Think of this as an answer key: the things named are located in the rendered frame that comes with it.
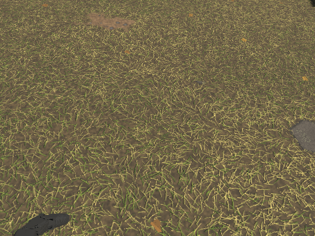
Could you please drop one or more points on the robot left hand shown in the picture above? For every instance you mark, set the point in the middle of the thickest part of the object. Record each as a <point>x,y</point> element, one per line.
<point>42,223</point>

